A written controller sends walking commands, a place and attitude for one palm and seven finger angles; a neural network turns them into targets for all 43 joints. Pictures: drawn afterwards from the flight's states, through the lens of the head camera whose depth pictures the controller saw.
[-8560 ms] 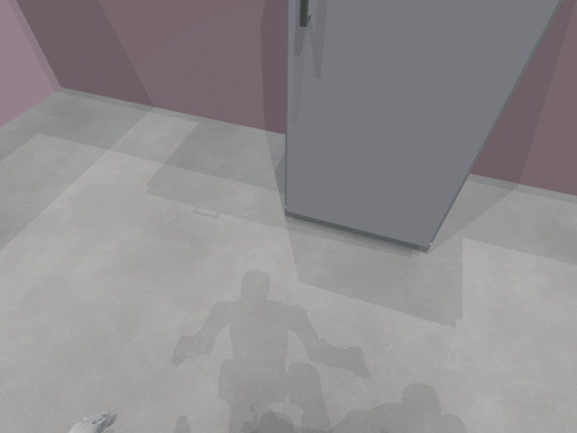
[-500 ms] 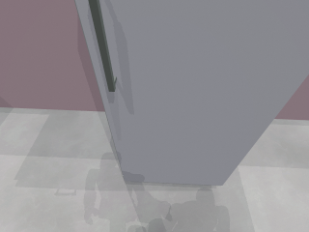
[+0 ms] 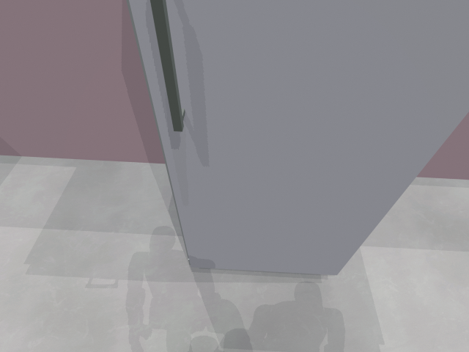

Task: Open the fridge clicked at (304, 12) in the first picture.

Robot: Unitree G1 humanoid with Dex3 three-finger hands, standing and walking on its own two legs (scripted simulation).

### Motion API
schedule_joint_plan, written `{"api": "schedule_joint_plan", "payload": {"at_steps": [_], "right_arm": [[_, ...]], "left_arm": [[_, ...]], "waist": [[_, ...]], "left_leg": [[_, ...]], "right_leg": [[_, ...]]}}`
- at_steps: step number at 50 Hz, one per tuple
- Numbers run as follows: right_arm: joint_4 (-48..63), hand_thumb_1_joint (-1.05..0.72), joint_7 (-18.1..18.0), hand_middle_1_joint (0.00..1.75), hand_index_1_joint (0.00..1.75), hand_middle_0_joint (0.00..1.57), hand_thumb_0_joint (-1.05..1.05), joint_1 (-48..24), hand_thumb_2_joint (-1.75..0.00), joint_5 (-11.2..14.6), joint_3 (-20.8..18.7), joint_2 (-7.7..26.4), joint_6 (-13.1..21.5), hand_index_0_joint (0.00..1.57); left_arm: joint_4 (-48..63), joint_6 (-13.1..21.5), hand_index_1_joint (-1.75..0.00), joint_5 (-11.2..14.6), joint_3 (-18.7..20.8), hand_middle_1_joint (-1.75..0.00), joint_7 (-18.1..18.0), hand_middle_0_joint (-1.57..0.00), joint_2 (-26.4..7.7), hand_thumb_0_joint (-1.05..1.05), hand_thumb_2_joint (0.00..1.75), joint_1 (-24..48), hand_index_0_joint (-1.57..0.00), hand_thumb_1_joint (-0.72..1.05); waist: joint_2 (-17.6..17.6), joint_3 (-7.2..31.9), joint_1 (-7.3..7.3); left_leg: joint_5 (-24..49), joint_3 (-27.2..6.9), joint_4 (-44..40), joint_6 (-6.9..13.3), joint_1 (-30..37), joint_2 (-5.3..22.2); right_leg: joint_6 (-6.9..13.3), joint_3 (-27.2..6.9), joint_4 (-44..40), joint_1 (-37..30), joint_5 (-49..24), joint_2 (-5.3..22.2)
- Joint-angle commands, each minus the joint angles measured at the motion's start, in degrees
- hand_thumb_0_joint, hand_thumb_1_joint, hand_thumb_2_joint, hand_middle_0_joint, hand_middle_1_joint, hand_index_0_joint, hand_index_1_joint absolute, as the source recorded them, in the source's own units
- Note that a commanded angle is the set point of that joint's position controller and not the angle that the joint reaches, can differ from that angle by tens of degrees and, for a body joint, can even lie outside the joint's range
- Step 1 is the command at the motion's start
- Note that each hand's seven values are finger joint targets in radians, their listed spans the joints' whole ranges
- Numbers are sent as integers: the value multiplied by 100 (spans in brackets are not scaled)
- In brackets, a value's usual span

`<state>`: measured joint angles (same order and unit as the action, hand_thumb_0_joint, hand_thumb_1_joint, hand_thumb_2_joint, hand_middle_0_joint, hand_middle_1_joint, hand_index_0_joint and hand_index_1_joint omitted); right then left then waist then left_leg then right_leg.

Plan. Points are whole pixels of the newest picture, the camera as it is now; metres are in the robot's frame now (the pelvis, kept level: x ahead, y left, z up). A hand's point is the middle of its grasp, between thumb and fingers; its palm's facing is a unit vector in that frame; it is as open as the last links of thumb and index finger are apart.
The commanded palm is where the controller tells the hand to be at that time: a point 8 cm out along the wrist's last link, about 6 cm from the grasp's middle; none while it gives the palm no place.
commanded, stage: come to a stop and stand still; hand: left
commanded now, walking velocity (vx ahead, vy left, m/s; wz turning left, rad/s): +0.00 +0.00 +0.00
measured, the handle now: (169, 52) +0.50 +0.14 +0.25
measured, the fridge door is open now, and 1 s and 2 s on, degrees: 0 0 0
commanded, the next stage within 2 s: look again from close up in 0.74 s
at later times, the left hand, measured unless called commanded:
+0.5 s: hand out of the picture +0.01 +0.23 -0.17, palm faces +0.02 -0.98 -0.22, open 7.4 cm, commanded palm none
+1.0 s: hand out of the picture -0.07 +0.22 -0.18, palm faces +0.02 -0.98 -0.19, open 7.4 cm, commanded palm none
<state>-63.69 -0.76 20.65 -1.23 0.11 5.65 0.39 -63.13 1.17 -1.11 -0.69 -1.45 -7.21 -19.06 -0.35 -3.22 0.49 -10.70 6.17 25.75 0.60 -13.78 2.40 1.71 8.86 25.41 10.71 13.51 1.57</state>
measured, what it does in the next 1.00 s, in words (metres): shifts its weight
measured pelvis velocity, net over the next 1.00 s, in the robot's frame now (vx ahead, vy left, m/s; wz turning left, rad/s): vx -0.03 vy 0.05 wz -0.02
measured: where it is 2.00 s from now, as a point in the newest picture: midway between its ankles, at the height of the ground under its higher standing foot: outside the picture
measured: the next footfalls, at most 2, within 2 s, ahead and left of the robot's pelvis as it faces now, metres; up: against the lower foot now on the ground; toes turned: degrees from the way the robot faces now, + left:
none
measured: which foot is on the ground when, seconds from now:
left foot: down 0.00-1.00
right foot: down 0.00-1.00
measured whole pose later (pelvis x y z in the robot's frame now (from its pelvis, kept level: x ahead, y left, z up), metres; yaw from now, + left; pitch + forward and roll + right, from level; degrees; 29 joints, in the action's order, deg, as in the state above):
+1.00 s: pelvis -0.03 +0.05 +0.00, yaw -1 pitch -3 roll -1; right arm -61.5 0.0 17.2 -0.6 -1.5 9.4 -0.8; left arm -60.7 0.1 -2.0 0.4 -2.3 -9.1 -22.8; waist -0.2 -0.9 -0.5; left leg -8.4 8.8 24.7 4.8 -14.7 -0.9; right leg -1.8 6.1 25.2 12.6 9.9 4.8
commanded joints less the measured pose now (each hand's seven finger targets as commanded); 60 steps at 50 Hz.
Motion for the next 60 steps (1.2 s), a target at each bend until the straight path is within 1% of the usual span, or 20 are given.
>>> {"api": "schedule_joint_plan", "payload": {"at_steps": [1, 2, 3, 5, 6, 8, 12, 14, 16, 20, 22, 31, 34, 37, 42, 46, 52, 55, 57, 60], "right_arm": [[638, -90, -148, 30, 30, 20, 0, 299, -90, -18, -201, 602, 140, 20], [673, -90, -114, 30, 30, 20, 0, 315, -90, -37, -182, 602, 110, 20], [696, -90, -103, 30, 30, 20, 0, 354, -90, -29, -211, 597, 90, 20], [720, -90, -88, 30, 30, 20, 0, 395, -90, -17, -230, 674, 77, 20], [740, -90, -88, 30, 30, 20, 0, 385, -90, -8, -243, 727, 95, 20], [798, -90, -88, 30, 30, 20, 0, 270, -90, 0, -225, 781, 120, 20], [898, -90, -77, 30, 30, 20, 0, 53, -90, 11, -243, 929, 119, 20], [940, -90, -63, 30, 30, 20, 0, -2, -90, 7, -257, 1025, 109, 20], [974, -90, -45, 30, 30, 20, 0, -86, -90, 6, -267, 1101, 89, 20], [1030, -90, -17, 30, 30, 20, 0, -223, -90, 7, -275, 1217, 77, 20], [1034, -90, -6, 30, 30, 20, 0, -251, -90, 12, -276, 1234, 78, 20], [886, -90, 13, 30, 30, 20, 0, -355, -90, 33, -303, 1352, 40, 20], [812, -90, 15, 30, 30, 20, 0, -327, -90, 46, -302, 1321, 34, 20], [718, -90, 15, 30, 30, 20, 0, -259, -90, 56, -293, 1275, 36, 20], [586, -90, 13, 30, 30, 20, 0, -232, -90, 71, -285, 1198, 24, 20], [503, -90, 6, 30, 30, 20, 0, -178, -90, 64, -288, 1139, 1, 20], [420, -90, 6, 30, 30, 20, 0, -65, -90, 66, -268, 957, -14, 20], [390, -90, 2, 30, 30, 20, 0, -32, -90, 61, -268, 918, -17, 20], [384, -90, 0, 30, 30, 20, 0, -19, -90, 61, -272, 887, -21, 20], [375, -90, -3, 30, 30, 20, 0, 22, -90, 60, -270, 822, -14, 20]], "left_arm": [[516, 63, -30, -8, 210, -30, -103, -20, -644, 0, 90, -313, -20, 90], [568, 62, -30, -30, 191, -30, -107, -20, -656, 0, 90, -276, -20, 90], [623, 42, -30, -34, 240, -30, -114, -20, -679, 0, 90, -225, -20, 90], [746, 12, -30, -32, 274, -30, -121, -20, -736, 0, 90, -173, -20, 90], [795, 2, -30, -34, 288, -30, -125, -20, -765, 0, 90, -175, -20, 90], [830, 0, -30, -25, 276, -30, -134, -20, -737, 0, 90, -342, -20, 90], [921, -20, -30, -36, 264, -30, -129, -20, -780, 0, 90, -383, -20, 90], [995, -27, -30, -29, 286, -30, -124, -20, -849, 0, 90, -310, -20, 90], [1043, -44, -30, -35, 288, -30, -116, -20, -905, 0, 90, -246, -20, 90], [1080, -58, -30, -53, 281, -30, -94, -20, -943, 0, 90, -267, -20, 90], [1066, -50, -30, -65, 273, -30, -89, -20, -961, 0, 90, -293, -20, 90], [850, -65, -30, -79, 252, -30, -73, -20, -964, 0, 90, -480, -20, 90], [773, -51, -30, -80, 236, -30, -78, -20, -937, 0, 90, -545, -20, 90], [689, -43, -30, -83, 233, -30, -89, -20, -922, 0, 90, -615, -20, 90], [540, -35, -30, -85, 209, -30, -101, -20, -870, 0, 90, -710, -20, 90], [458, -54, -30, -82, 211, -30, -113, -20, -783, 0, 90, -781, -20, 90], [401, -43, -30, -89, 204, -30, -128, -20, -680, 0, 90, -865, -20, 90], [383, -50, -30, -87, 207, -30, -131, -20, -618, 0, 90, -892, -20, 90], [372, -55, -30, -93, 209, -30, -135, -20, -593, 0, 90, -956, -20, 90], [361, -41, -30, -89, 213, -30, -137, -20, -536, 0, 90, -970, -20, 90]], "waist": [[-174, 610, 63], [-558, 321, 72], [-678, 26, 96], [-342, -254, 110], [-11, -277, 94], [265, -158, -25], [122, -178, -99], [57, -151, -62], [189, -219, -41], [248, -210, -69], [142, -109, -79], [227, -120, -73], [87, -99, -57], [140, -22, -61], [9, -145, -64], [187, -240, -62], [-44, -245, -56], [129, -302, -43], [92, -272, -85], [57, -283, -63]], "left_leg": [[-96, -533, 273, 69, -159, 280], [-160, -473, 327, 76, -259, 241], [-216, -437, 381, 72, -315, 221], [-233, -480, 263, 97, -336, 246], [-147, -550, 85, 120, -384, 301], [94, -682, -87, 168, -489, 410], [-63, -784, -296, 218, -575, 465], [-211, -758, -343, 202, -497, 449], [-696, -835, -558, 196, -551, 470], [-1198, -937, -847, 203, -623, 522], [-1145, -960, -890, 210, -551, 532], [-1662, -1046, -1220, 184, -530, 587], [-1525, -998, -1156, 175, -442, 561], [-1447, -1003, -1188, 170, -358, 584], [-1435, -974, -1180, 158, -418, 548], [-1728, -999, -1290, 121, -499, 551], [-1520, -917, -1136, 127, -451, 488], [-1662, -941, -1217, 107, -549, 490], [-1684, -967, -1222, 121, -575, 503], [-1596, -924, -1172, 108, -563, 467]], "right_leg": [[240, -941, -410, 82, 1, 828], [264, -990, -534, 294, 212, 867], [266, -988, -602, 572, 504, 886], [264, -958, -493, 882, 679, 778], [231, -862, -303, 788, 476, 666], [133, -710, -76, 424, -20, 522], [65, -689, -75, 261, -136, 481], [58, -725, -95, 306, -51, 505], [40, -731, -154, 372, 179, 486], [-2, -715, -228, 298, 257, 467], [-15, -705, -258, 207, 159, 468], [-71, -687, -354, 264, 330, 465], [-70, -726, -429, 300, 331, 497], [-74, -715, -431, 242, 223, 500], [-78, -750, -511, 287, 314, 527], [-101, -726, -482, 381, 530, 491], [-89, -789, -614, 472, 636, 538], [-101, -775, -558, 499, 666, 506], [-104, -752, -532, 429, 601, 482], [-95, -801, -563, 485, 614, 502]]}}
